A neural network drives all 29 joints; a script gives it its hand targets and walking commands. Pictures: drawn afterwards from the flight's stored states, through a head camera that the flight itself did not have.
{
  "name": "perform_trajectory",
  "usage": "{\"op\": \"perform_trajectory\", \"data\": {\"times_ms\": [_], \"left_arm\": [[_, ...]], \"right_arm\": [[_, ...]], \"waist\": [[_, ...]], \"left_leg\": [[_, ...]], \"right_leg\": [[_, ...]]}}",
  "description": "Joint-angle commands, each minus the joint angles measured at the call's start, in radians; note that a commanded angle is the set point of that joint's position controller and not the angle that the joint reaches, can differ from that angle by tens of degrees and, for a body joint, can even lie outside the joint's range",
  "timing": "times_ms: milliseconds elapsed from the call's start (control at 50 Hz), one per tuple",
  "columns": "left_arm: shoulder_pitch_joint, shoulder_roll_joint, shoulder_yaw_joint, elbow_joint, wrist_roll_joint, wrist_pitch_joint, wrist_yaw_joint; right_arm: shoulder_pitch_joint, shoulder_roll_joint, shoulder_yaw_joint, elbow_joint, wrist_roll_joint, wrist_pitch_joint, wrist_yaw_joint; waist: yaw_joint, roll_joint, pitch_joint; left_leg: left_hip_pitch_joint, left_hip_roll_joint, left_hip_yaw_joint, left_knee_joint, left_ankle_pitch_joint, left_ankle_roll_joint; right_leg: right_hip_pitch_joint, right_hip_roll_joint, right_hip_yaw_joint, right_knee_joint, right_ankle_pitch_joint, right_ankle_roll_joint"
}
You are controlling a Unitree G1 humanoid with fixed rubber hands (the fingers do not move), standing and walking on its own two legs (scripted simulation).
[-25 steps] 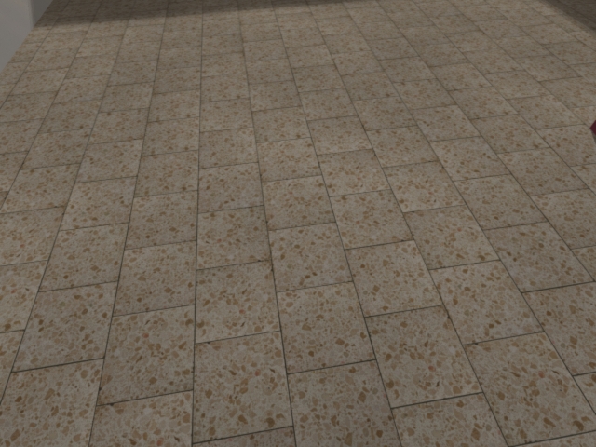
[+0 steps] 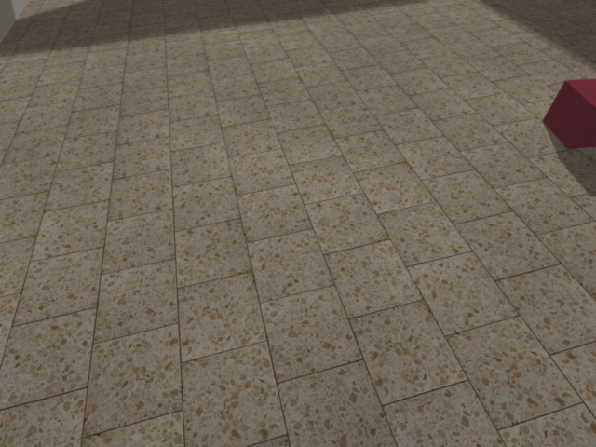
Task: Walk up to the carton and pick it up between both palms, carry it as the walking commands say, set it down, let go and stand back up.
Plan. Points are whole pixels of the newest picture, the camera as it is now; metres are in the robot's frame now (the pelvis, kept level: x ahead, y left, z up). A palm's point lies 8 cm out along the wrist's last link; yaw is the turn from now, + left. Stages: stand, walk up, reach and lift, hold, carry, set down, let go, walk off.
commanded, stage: walk up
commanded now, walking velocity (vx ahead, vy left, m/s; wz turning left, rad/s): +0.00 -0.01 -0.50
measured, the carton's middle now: (584, 113) +1.78 -1.46 -0.63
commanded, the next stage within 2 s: none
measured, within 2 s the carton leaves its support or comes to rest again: neither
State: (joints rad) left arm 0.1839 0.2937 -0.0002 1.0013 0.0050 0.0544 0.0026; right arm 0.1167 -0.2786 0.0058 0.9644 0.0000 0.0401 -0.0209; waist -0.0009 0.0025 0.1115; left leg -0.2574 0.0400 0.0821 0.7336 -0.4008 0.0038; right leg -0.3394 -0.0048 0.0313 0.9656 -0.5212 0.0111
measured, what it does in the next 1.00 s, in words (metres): walks ahead, turning right: right foot, then left foot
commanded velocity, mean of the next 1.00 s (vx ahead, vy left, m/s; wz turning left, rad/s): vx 0.38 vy -0.22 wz -0.49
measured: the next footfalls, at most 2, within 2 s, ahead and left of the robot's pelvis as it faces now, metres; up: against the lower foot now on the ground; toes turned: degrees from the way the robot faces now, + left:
right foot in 0.16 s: -0.01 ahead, -0.12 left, +0.00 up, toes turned -9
left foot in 0.66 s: +0.19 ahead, +0.04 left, +0.00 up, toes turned -10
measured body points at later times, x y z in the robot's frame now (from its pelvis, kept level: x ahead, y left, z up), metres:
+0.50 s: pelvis +0.04 -0.06 +0.01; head +0.11 -0.11 +0.45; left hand +0.10 +0.18 -0.13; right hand +0.07 -0.34 -0.15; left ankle +0.07 +0.08 -0.66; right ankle -0.05 -0.12 -0.71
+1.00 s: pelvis +0.23 -0.13 -0.01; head +0.22 -0.10 +0.44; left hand +0.44 +0.04 -0.14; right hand +0.04 -0.34 -0.14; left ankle +0.15 +0.05 -0.71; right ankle +0.18 -0.30 -0.66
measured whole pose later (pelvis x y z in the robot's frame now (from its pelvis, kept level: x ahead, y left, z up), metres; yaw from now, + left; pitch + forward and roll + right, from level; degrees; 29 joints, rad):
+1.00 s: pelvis +0.23 -0.13 -0.01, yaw -26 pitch -6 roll +0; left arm 0.15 0.25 0.00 0.86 0.02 0.05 -0.09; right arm 0.49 -0.23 -0.07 1.07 0.00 -0.01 -0.03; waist 0.02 -0.04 0.07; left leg 0.09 0.15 0.25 0.64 -0.59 -0.08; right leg -0.49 -0.12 0.04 1.17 -0.35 -0.01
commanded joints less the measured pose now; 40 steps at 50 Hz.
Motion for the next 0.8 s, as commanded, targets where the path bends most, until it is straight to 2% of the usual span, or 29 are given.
{"op": "perform_trajectory", "data": {"times_ms": [0, 40, 60, 80, 100, 120, 140, 160, 180, 240, 280, 320, 360, 400, 460, 500, 520, 540, 560, 580, 600, 620, 640, 660, 680, 700, 720, 740, 780], "left_arm": [[-0.078, 0.082, 0.058, -0.119, 0.005, 0.015, -0.037], [-0.079, 0.050, 0.045, -0.123, 0.000, 0.004, -0.036], [-0.011, 0.054, 0.048, -0.107, 0.001, -0.004, -0.030], [0.050, 0.102, 0.053, -0.089, 0.011, -0.016, -0.025], [0.130, 0.212, 0.079, -0.093, 0.015, -0.033, -0.017], [0.145, 0.261, 0.079, -0.105, 0.019, -0.032, -0.010], [0.152, 0.219, 0.074, -0.101, 0.005, -0.031, -0.009], [0.116, 0.202, 0.119, -0.133, 0.007, -0.010, -0.054], [0.114, 0.205, 0.108, -0.163, 0.012, -0.008, -0.058], [0.162, 0.149, 0.080, -0.110, 0.000, -0.045, -0.015], [0.222, 0.159, 0.080, -0.091, -0.006, -0.062, -0.020], [0.316, 0.126, 0.082, -0.056, 0.000, -0.071, -0.010], [0.373, 0.141, 0.082, -0.017, -0.009, -0.084, 0.000], [0.383, 0.139, 0.083, -0.018, -0.010, -0.090, 0.013], [0.365, 0.118, 0.072, -0.002, -0.004, -0.099, 0.018], [0.255, 0.108, 0.078, -0.029, -0.006, -0.088, 0.000], [0.182, 0.104, 0.081, -0.053, -0.008, -0.077, -0.009], [0.085, 0.106, 0.079, -0.072, -0.017, -0.076, -0.012], [0.071, 0.098, 0.077, -0.081, -0.027, -0.083, -0.012], [0.112, 0.003, 0.055, -0.125, -0.020, -0.101, -0.013], [0.151, 0.012, 0.057, -0.117, -0.022, -0.104, -0.012], [0.124, 0.060, 0.071, -0.116, -0.017, -0.099, -0.012], [0.058, 0.060, 0.067, -0.115, -0.006, -0.095, -0.017], [-0.005, 0.047, 0.068, -0.136, 0.007, -0.082, -0.030], [0.008, 0.039, 0.068, -0.122, 0.017, -0.051, -0.043], [-0.041, 0.037, 0.075, -0.142, 0.019, -0.024, -0.071], [-0.045, 0.018, 0.075, -0.162, 0.017, -0.011, -0.077], [-0.044, 0.003, 0.063, -0.168, 0.028, 0.007, -0.093], [-0.087, 0.024, 0.076, -0.188, 0.023, 0.007, -0.095]], "right_arm": [[0.012, -0.184, -0.088, -0.065, -0.021, 0.002, -0.018], [0.057, -0.181, -0.101, -0.062, -0.025, 0.007, -0.014], [0.043, -0.186, -0.110, -0.066, -0.028, 0.008, -0.010], [0.035, -0.156, -0.104, -0.094, -0.034, 0.010, 0.002], [0.033, -0.077, -0.081, -0.125, -0.044, 0.017, 0.006], [0.019, -0.057, -0.067, -0.123, -0.046, 0.024, -0.002], [0.013, -0.058, -0.077, -0.115, -0.046, 0.018, 0.003], [-0.016, -0.149, -0.091, -0.082, -0.021, 0.008, -0.022], [-0.112, -0.148, -0.085, -0.077, -0.036, 0.000, -0.011], [-0.086, -0.068, -0.070, -0.096, -0.043, -0.033, 0.017], [-0.124, -0.093, -0.070, -0.088, -0.033, -0.040, 0.018], [-0.148, -0.068, -0.067, -0.071, -0.030, -0.045, 0.018], [-0.183, -0.047, -0.057, -0.094, -0.031, -0.055, 0.029], [-0.198, -0.039, -0.055, -0.094, -0.024, -0.061, 0.036], [-0.270, -0.010, -0.047, -0.122, -0.029, -0.078, 0.043], [-0.223, -0.010, -0.053, -0.116, -0.017, -0.081, 0.034], [-0.102, -0.030, -0.058, -0.072, -0.008, -0.083, 0.018], [0.039, -0.065, -0.077, -0.024, 0.002, -0.088, 0.003], [0.276, -0.106, -0.094, 0.045, -0.009, -0.094, -0.013], [0.461, -0.207, -0.122, 0.082, -0.025, -0.097, -0.035], [0.504, -0.270, -0.125, 0.077, -0.039, -0.087, -0.040], [0.462, -0.273, -0.127, 0.057, -0.031, -0.079, -0.048], [0.422, -0.227, -0.114, 0.070, -0.037, -0.086, -0.049], [0.356, -0.187, -0.107, 0.076, -0.032, -0.083, -0.049], [0.233, -0.152, -0.100, 0.065, -0.028, -0.078, -0.048], [0.259, -0.165, -0.116, 0.057, -0.022, -0.066, -0.058], [0.212, -0.143, -0.104, 0.031, -0.021, -0.064, -0.050], [0.193, -0.134, -0.098, 0.012, -0.014, -0.056, -0.038], [0.244, -0.142, -0.116, 0.015, -0.018, -0.066, -0.029]], "waist": [[-0.010, 0.168, 0.016], [-0.011, 0.219, -0.013], [0.028, 0.181, -0.064], [0.055, 0.038, -0.091], [0.074, -0.373, -0.080], [0.074, -0.439, -0.077], [0.056, -0.354, -0.101], [0.141, -0.486, -0.177], [0.139, -0.441, -0.136], [0.097, -0.264, -0.076], [0.113, -0.278, -0.109], [0.144, -0.219, -0.175], [0.161, -0.232, -0.229], [0.165, -0.231, -0.244], [0.165, -0.226, -0.172], [0.106, -0.155, -0.139], [0.057, -0.218, -0.175], [-0.015, -0.208, -0.199], [-0.127, -0.035, -0.329], [-0.160, 0.226, -0.449], [-0.154, 0.262, -0.531], [-0.134, 0.146, -0.524], [-0.113, 0.095, -0.438], [-0.092, 0.005, -0.353], [-0.055, -0.013, -0.226], [-0.036, -0.028, -0.140], [-0.026, 0.030, -0.086], [-0.008, 0.081, -0.004], [-0.020, 0.054, 0.090]], "left_leg": [[0.016, 0.339, -0.129, -0.386, 0.417, 0.107], [0.060, 0.298, -0.084, -0.302, 0.421, 0.093], [-0.001, 0.270, -0.049, -0.229, 0.342, 0.071], [-0.063, 0.203, 0.027, 0.000, 0.274, 0.038], [-0.334, 0.014, 0.068, 0.310, -0.184, -0.009], [-0.396, -0.005, -0.009, 0.454, -0.259, -0.033], [-0.398, 0.016, -0.039, 0.540, -0.232, -0.037], [-0.465, 0.062, -0.029, 0.467, -0.156, -0.033], [-0.480, 0.054, -0.017, 0.482, -0.103, -0.056], [-0.487, 0.061, -0.031, 0.443, 0.033, -0.069], [-0.513, 0.044, -0.046, 0.428, 0.014, -0.072], [-0.554, 0.032, -0.014, 0.404, 0.022, -0.066], [-0.576, 0.017, -0.028, 0.377, 0.009, -0.060], [-0.578, 0.023, -0.052, 0.334, 0.034, -0.058], [-0.566, 0.036, -0.044, 0.204, 0.070, -0.073], [-0.412, 0.035, -0.024, 0.044, 0.087, -0.079], [-0.226, 0.027, 0.005, -0.052, 0.092, -0.067], [0.014, 0.017, 0.021, -0.171, 0.120, -0.047], [0.405, 0.042, -0.033, -0.294, 0.242, -0.004], [0.738, 0.309, -0.376, -0.341, 0.360, 0.064], [0.852, 0.541, -0.594, -0.291, 0.517, 0.131], [0.829, 0.548, -0.631, -0.306, 0.573, 0.187], [0.788, 0.525, -0.502, -0.289, 0.720, 0.185], [0.674, 0.486, -0.397, -0.318, 0.669, 0.170], [0.468, 0.467, -0.306, -0.370, 0.479, 0.164], [0.355, 0.490, -0.292, -0.350, 0.502, 0.135], [0.285, 0.472, -0.224, -0.380, 0.585, 0.139], [0.194, 0.449, -0.177, -0.411, 0.502, 0.124], [0.136, 0.457, -0.168, -0.512, 0.410, 0.127]], "right_leg": [[-0.112, -0.053, -0.036, 0.010, -0.023, 0.054], [-0.021, -0.042, -0.076, -0.194, -0.012, 0.050], [0.123, -0.024, -0.096, -0.341, 0.090, 0.030], [0.201, -0.063, 0.006, -0.477, 0.212, -0.016], [0.295, -0.295, 0.435, -0.632, 0.445, -0.059], [0.260, -0.360, 0.558, -0.665, 0.684, -0.088], [0.295, -0.326, 0.482, -0.634, 0.800, -0.070], [0.378, -0.196, 0.355, -0.733, -0.069, -0.125], [0.311, -0.204, 0.407, -0.802, -0.283, -0.128], [0.341, -0.196, 0.430, -0.752, 0.039, -0.108], [0.417, -0.166, 0.415, -0.709, 0.275, -0.109], [0.556, -0.171, 0.395, -0.630, 0.621, -0.082], [0.636, -0.192, 0.430, -0.611, 0.757, -0.092], [0.624, -0.193, 0.487, -0.620, 0.768, -0.101], [0.536, -0.234, 0.477, -0.648, 0.780, -0.195], [0.390, -0.179, 0.409, -0.639, 0.781, -0.182], [0.297, -0.107, 0.326, -0.575, 0.813, -0.153], [0.152, -0.040, 0.252, -0.459, 0.944, -0.119], [-0.053, -0.003, 0.186, -0.204, 0.851, -0.088], [-0.350, 0.067, 0.145, 0.094, 0.177, -0.054], [-0.490, 0.066, 0.053, 0.350, -0.052, -0.037], [-0.527, 0.037, 0.094, 0.465, -0.054, -0.031], [-0.582, 0.000, 0.074, 0.503, 0.011, -0.028], [-0.597, -0.045, 0.082, 0.491, 0.099, -0.021], [-0.533, -0.088, 0.076, 0.454, 0.127, -0.008], [-0.527, -0.098, 0.062, 0.492, 0.149, 0.003], [-0.489, -0.118, 0.067, 0.475, 0.155, 0.018], [-0.476, -0.120, 0.060, 0.479, 0.179, 0.026], [-0.464, -0.147, 0.033, 0.427, 0.177, 0.043]]}}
